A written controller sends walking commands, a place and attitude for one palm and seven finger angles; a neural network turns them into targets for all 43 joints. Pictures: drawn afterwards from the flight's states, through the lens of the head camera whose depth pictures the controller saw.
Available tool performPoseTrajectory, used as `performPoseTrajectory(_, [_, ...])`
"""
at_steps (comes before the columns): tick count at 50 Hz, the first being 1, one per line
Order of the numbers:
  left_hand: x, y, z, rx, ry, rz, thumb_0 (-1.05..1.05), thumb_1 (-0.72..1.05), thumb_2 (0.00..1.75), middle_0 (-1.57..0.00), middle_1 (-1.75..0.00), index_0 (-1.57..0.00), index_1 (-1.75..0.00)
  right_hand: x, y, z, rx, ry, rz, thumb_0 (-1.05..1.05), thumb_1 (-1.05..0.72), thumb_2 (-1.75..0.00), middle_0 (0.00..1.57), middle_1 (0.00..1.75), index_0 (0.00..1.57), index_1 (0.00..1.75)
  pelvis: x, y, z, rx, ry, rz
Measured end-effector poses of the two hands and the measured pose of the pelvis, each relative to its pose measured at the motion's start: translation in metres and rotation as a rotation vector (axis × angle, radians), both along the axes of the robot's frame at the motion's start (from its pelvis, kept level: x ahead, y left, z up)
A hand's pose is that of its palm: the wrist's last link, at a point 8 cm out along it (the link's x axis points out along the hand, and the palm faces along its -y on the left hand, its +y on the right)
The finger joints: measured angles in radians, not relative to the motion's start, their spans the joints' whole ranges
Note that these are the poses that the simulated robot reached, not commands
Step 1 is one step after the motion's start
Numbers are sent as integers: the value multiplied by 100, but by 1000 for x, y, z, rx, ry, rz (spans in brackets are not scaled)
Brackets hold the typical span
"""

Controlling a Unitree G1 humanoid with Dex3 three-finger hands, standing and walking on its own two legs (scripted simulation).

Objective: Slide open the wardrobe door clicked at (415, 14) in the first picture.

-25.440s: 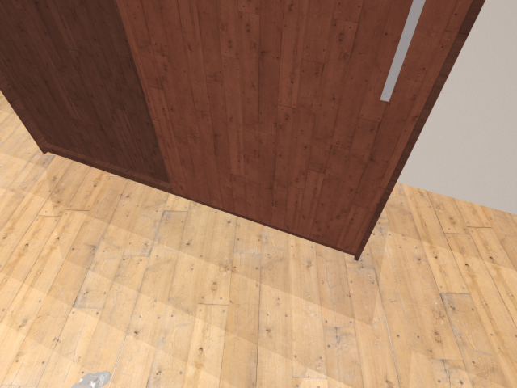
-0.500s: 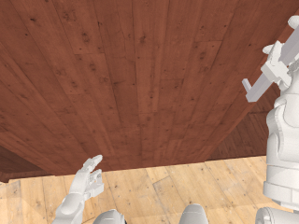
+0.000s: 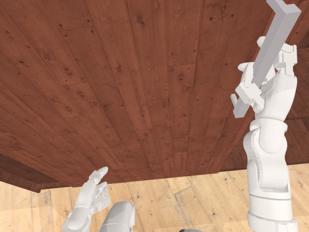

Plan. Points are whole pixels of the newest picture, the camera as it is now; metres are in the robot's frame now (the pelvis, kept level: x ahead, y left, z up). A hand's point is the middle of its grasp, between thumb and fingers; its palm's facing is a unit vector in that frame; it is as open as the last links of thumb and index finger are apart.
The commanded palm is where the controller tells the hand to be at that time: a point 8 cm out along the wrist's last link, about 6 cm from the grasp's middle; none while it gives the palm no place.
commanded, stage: stop walking and hold the door there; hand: right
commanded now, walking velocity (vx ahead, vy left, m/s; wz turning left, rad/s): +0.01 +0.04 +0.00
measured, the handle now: (252, 69) +0.40 -0.24 +0.17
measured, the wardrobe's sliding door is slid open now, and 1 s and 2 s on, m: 0.65 0.65 0.65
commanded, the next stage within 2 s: none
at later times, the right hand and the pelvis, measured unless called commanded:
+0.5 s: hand (244, 82) +0.36 -0.21 +0.17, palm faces +0.56 +0.79 -0.25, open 7.0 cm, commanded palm +0.31 -0.23 +0.12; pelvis +0.05 +0.09 -0.01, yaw +4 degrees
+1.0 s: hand (245, 80) +0.37 -0.22 +0.17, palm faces +0.70 +0.65 -0.28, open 6.9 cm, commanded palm +0.31 -0.23 +0.12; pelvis +0.08 +0.16 -0.02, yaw +8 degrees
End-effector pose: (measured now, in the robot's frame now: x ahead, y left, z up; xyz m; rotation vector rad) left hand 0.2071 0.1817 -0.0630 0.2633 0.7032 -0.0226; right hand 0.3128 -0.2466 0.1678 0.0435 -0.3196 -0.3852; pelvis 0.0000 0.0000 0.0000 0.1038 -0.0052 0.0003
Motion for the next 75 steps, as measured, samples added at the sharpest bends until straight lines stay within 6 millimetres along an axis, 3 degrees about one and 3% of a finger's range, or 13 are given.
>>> performPoseTrajectory(6, [13,3,12,0,-59,54,1,90,90,-21,-30,-21,-30,3,-20,5,-267,23,65,-7,-64,-80,39,141,18,121,2,5,-1,-20,0,57])
performPoseTrajectory(13, [-8,43,-4,23,-7,126,1,90,90,-21,-30,-21,-30,1,-17,10,-292,91,2,-6,-62,-81,44,141,20,129,15,17,-3,-43,-13,44])
performPoseTrajectory(20, [-37,100,-27,64,114,224,1,90,90,-21,-30,-20,-30,0,-8,11,-298,119,-118,-7,-63,-82,45,141,18,132,38,50,-6,-58,4,49])
performPoseTrajectory(25, [-42,145,-39,78,177,269,2,90,90,-21,-30,-20,-30,1,0,11,-325,137,-239,-9,-63,-84,46,141,15,133,54,88,-8,-54,9,66])
performPoseTrajectory(28, [-35,176,-49,73,189,256,2,90,90,-21,-30,-20,-30,0,3,11,-357,155,-321,-12,-60,-84,46,141,15,133,65,116,-15,-47,-9,63])
performPoseTrajectory(31, [-18,213,-70,70,154,223,2,90,90,-21,-30,-20,-30,0,4,9,-427,135,-412,-17,-56,-84,46,141,14,131,75,152,-43,-117,-33,25])
performPoseTrajectory(36, [6,258,-72,88,77,289,2,90,90,-21,-30,-20,-30,1,7,9,-411,146,-474,-18,-56,-83,46,141,18,131,74,155,-46,-91,-60,103])
performPoseTrajectory(43, [5,263,-32,107,25,326,2,90,90,-20,-30,-20,-30,2,1,10,-437,136,-442,-19,-52,-80,46,141,26,134,83,158,-26,-78,-42,114])
performPoseTrajectory(50, [-5,253,-14,53,-60,378,1,90,90,-20,-30,-20,-30,2,6,10,-369,155,-438,-15,-58,-78,46,141,24,132,80,162,-15,-97,-64,134])
performPoseTrajectory(56, [-28,247,-27,-1,1,380,1,90,90,-21,-30,-20,-30,-1,9,14,-350,231,-457,-14,-62,-72,46,141,22,134,69,171,-10,-93,-18,149])
performPoseTrajectory(62, [-64,263,-57,6,85,382,1,90,90,-21,-30,-21,-30,-2,11,15,-384,271,-499,-18,-61,-69,46,141,20,138,49,177,-20,-71,-23,160])
performPoseTrajectory(69, [-107,278,-55,80,181,416,2,90,90,-21,-30,-20,-30,-1,6,15,-379,254,-445,-18,-59,-72,46,140,27,138,34,159,-11,-137,-30,137])
performPoseTrajectory(75, [-118,261,-49,139,179,404,2,90,90,-20,-30,-20,-30,1,-3,14,-416,224,-350,-20,-56,-74,46,140,34,139,13,125,-10,-177,-23,94])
